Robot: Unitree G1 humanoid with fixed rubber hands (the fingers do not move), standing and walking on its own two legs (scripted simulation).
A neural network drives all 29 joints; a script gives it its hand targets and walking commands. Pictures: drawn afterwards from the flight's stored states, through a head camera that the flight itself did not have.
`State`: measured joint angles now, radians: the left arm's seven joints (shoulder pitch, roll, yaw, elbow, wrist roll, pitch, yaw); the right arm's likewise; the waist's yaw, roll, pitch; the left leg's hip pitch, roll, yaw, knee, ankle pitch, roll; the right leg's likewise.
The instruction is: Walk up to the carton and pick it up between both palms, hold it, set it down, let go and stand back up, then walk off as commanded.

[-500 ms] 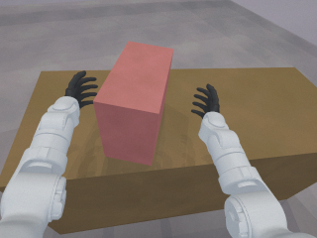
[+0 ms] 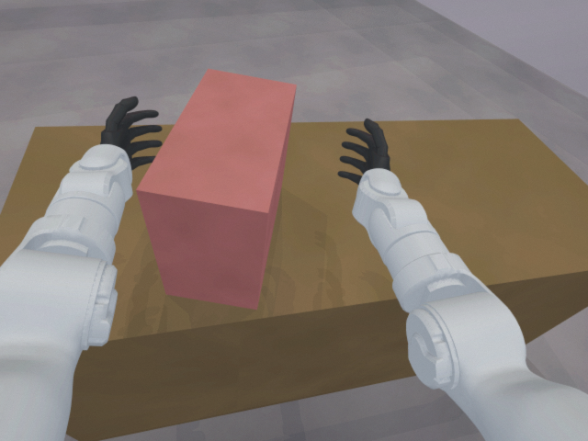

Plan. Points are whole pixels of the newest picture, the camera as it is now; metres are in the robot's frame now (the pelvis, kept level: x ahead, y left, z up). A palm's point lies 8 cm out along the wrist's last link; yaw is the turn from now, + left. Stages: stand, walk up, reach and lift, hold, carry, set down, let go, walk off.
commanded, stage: reach and lift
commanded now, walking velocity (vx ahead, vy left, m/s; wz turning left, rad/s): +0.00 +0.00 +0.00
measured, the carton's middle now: (232, 187) +0.55 +0.02 +0.02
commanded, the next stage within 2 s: none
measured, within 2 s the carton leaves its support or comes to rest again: neither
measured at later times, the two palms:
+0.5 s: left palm (118, 155) +0.51 +0.18 +0.13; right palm (373, 178) +0.43 -0.17 +0.14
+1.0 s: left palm (151, 196) +0.50 +0.14 +0.05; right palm (349, 221) +0.42 -0.16 +0.05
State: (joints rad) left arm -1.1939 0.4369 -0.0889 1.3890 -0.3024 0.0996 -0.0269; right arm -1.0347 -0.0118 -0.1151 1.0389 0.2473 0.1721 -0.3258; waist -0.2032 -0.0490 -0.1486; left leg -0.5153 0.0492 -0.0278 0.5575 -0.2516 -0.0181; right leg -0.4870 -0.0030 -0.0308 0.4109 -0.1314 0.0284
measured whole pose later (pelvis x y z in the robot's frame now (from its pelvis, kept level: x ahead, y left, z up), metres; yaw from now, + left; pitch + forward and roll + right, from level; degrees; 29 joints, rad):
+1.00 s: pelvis -0.01 +0.00 -0.02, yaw -1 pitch +26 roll -3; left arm -1.24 0.35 -0.09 1.59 -0.24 -0.14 0.00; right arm -1.02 0.08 -0.37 1.19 0.00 -0.05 -0.24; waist -0.23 -0.05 -0.27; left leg -0.86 0.04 -0.04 0.66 -0.26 -0.02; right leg -0.83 -0.01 -0.04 0.51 -0.14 0.03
